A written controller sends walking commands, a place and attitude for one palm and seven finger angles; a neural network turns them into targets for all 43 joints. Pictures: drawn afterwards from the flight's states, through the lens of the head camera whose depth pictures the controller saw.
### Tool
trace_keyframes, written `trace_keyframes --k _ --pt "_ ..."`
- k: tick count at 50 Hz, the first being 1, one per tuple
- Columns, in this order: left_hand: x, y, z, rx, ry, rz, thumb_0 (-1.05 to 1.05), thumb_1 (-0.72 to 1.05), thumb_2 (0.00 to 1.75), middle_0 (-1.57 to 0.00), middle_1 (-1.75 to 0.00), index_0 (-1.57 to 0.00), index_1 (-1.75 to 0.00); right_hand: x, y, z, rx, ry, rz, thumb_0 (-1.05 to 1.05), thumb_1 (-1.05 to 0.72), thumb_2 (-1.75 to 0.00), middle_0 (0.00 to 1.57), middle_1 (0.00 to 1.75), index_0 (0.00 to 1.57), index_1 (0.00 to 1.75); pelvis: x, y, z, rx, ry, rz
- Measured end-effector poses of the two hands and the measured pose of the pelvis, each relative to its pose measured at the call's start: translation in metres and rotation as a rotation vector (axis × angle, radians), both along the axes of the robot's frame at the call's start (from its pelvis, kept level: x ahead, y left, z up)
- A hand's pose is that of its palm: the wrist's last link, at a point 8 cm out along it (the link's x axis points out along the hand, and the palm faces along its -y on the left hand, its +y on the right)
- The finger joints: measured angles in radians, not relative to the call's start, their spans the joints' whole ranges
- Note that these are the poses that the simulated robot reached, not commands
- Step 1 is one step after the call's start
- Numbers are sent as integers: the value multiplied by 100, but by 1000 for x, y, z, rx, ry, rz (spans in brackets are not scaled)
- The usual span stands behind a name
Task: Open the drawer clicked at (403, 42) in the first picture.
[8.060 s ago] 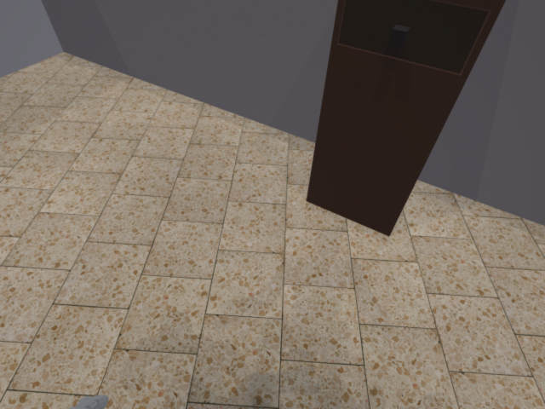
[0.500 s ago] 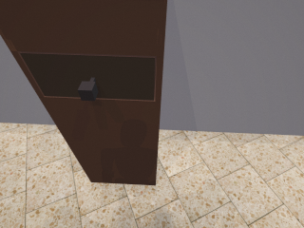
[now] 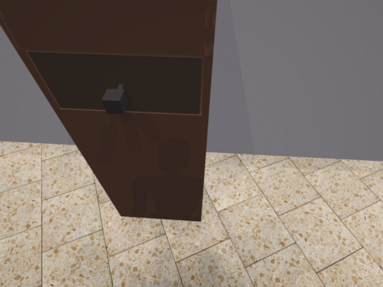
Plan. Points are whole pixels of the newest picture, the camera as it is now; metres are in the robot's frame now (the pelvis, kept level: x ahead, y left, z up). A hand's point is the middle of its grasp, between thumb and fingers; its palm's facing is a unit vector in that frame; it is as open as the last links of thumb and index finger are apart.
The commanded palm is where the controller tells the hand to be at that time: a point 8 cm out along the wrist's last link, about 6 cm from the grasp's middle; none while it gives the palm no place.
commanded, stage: come to a stop and stand still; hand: left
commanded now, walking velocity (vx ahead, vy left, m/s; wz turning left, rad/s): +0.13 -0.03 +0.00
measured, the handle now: (117, 96) +0.49 +0.22 +0.12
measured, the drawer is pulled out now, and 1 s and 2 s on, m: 0.00 0.00 0.00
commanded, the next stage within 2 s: look again from close up in 1.02 s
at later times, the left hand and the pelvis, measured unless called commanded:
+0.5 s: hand out of the picture +0.00 +0.16 -0.17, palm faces -0.02 -0.98 -0.20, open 7.3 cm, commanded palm none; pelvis -0.01 -0.01 +0.00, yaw +0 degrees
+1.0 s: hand out of the picture +0.03 +0.15 -0.17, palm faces +0.02 -0.98 -0.21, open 7.4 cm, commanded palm none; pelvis +0.03 -0.02 +0.01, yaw +0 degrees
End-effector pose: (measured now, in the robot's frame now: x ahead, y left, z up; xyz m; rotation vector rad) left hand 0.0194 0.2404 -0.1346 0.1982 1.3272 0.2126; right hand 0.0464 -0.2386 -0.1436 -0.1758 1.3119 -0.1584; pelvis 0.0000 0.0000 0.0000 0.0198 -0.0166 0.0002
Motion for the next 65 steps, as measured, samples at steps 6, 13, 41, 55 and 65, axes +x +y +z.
trace_keyframes --k 6,13,41,55,65 --pt "-12 19 -13 -33 13 8 0 91 90 -20 -30 -20 -30 -12 18 6 -18 -26 6 0 -91 -90 19 30 20 30 -6 18 -4 -2 -5 4" --pt "-15 15 -3 -65 33 -17 1 91 90 -20 -30 -20 -30 -41 36 14 14 23 -16 0 -92 -90 20 30 20 30 -7 20 9 -13 25 1" --pt "1 -39 -4 -62 32 -3 1 92 90 -20 -30 -20 -30 -12 1 -1 29 35 -8 2 -94 -90 19 30 20 30 28 -15 3 -16 22 2" --pt "10 -41 -2 -53 40 -15 1 91 90 -20 -30 -20 -30 1 -9 3 24 35 -2 0 -92 -90 20 30 20 30 35 -24 6 -5 20 -7" --pt "10 -39 -1 -48 34 -19 0 91 90 -20 -30 -20 -30 -2 -13 5 20 37 -2 0 -91 -90 20 30 20 30 32 -27 7 -5 11 -9"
